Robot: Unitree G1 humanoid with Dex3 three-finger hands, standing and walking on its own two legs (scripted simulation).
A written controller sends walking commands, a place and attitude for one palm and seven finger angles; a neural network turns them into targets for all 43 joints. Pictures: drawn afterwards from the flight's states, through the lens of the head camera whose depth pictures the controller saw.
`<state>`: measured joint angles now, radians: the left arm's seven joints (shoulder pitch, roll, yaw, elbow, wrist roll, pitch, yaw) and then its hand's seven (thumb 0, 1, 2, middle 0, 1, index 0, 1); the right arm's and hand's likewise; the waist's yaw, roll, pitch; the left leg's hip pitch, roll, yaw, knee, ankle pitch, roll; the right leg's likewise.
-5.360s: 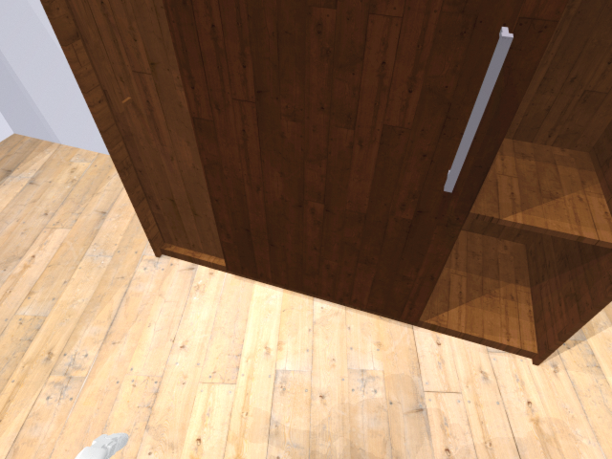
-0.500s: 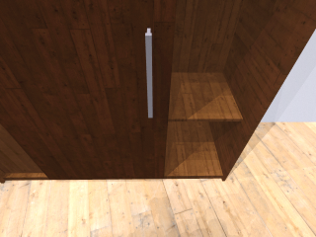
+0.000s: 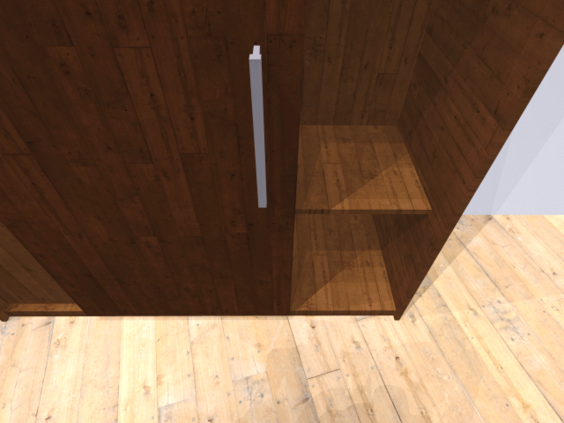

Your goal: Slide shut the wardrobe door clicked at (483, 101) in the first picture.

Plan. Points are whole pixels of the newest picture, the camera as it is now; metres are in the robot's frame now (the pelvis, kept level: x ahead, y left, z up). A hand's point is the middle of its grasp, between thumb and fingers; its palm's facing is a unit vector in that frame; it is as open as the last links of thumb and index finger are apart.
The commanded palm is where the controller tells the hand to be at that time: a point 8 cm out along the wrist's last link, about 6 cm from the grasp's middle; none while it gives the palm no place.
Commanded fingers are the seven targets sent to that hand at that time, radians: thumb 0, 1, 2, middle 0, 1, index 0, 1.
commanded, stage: come to a stop and stand still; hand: left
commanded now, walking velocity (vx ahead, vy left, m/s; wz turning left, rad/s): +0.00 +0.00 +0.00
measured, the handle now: (260, 138) +0.59 +0.08 +0.09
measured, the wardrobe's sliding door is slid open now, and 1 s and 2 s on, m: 0.40 0.40 0.40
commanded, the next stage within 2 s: look again from close up in 0.40 s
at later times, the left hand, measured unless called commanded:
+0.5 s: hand out of the picture +0.00 +0.15 -0.18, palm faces +0.05 -0.98 -0.18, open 7.4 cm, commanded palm none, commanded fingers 0.00 0.90 0.90 -0.20 -0.30 -0.20 -0.30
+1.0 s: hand out of the picture +0.04 +0.21 -0.18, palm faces +0.00 -0.98 -0.21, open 7.4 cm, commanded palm none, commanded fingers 0.00 0.90 0.90 -0.20 -0.30 -0.20 -0.30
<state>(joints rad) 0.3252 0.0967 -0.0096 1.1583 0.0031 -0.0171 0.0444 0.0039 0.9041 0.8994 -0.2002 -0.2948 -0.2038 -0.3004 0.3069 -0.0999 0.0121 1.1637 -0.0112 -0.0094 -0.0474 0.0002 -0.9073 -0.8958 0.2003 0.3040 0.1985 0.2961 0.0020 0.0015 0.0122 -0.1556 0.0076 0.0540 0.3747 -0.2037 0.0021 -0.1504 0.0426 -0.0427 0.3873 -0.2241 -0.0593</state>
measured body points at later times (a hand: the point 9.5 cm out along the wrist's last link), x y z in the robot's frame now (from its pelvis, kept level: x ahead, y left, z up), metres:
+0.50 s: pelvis +0.02 -0.01 +0.00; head +0.03 -0.01 +0.45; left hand +0.00 +0.20 -0.16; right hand +0.00 -0.22 -0.17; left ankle +0.00 +0.12 -0.74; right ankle -0.01 -0.08 -0.74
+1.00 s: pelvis +0.02 +0.03 -0.01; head +0.03 +0.03 +0.44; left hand +0.04 +0.26 -0.16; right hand +0.02 -0.19 -0.17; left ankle +0.00 +0.12 -0.74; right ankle -0.01 -0.08 -0.74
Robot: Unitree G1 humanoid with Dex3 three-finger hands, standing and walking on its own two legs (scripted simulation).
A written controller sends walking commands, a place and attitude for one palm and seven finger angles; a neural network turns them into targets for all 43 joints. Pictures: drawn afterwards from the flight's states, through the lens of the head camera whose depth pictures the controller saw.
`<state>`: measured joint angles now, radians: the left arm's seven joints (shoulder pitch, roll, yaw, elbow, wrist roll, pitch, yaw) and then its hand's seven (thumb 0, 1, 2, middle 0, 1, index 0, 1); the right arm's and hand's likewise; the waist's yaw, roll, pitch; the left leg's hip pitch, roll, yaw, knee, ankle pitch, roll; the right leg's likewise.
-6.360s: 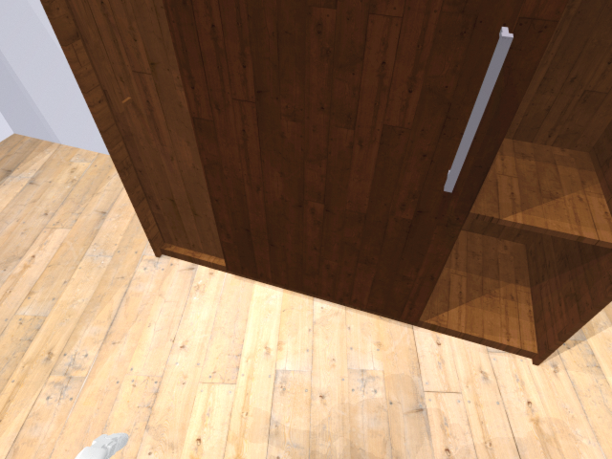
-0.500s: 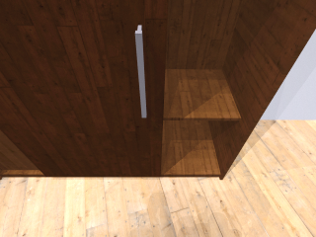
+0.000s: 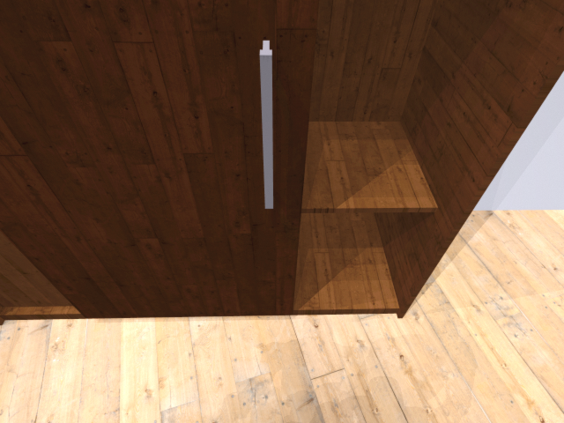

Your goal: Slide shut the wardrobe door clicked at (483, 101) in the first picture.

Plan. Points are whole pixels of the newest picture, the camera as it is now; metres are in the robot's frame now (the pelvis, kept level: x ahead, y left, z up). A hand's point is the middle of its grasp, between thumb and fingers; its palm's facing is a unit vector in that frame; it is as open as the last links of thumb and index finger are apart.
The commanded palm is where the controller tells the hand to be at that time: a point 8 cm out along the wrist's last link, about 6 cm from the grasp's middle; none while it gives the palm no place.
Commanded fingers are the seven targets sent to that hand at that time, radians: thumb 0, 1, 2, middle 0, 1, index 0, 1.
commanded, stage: look again from close up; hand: left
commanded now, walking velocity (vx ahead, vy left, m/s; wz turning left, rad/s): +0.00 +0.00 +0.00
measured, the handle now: (267, 137) +0.57 +0.06 +0.10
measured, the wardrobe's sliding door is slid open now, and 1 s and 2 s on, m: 0.40 0.40 0.40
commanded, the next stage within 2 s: shuffle to correct the standing spot in 0.28 s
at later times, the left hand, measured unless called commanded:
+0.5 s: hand out of the picture +0.00 +0.17 -0.18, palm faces +0.02 -0.98 -0.18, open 7.4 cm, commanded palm none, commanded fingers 0.00 0.90 0.90 -0.20 -0.30 -0.20 -0.30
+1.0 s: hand out of the picture -0.02 +0.12 -0.20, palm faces +0.10 -0.99 -0.10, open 7.4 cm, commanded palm none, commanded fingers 0.00 0.90 0.90 -0.20 -0.30 -0.20 -0.30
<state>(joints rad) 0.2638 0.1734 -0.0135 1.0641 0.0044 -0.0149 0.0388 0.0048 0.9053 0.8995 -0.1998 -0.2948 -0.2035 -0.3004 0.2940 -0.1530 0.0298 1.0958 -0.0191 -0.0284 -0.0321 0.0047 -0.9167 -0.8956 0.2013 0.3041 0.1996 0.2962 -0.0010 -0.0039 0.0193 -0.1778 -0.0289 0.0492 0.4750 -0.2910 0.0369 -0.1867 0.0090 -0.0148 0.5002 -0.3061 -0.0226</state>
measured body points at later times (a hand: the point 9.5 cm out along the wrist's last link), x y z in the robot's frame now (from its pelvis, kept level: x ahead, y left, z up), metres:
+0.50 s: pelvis +0.01 +0.00 +0.00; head +0.02 +0.01 +0.45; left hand +0.00 +0.23 -0.16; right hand +0.02 -0.22 -0.16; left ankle -0.02 +0.09 -0.74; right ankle -0.02 -0.10 -0.74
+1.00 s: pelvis +0.09 -0.02 -0.02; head +0.11 +0.01 +0.43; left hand -0.02 +0.17 -0.19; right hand +0.16 -0.26 -0.16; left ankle +0.12 +0.07 -0.74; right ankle -0.02 -0.11 -0.72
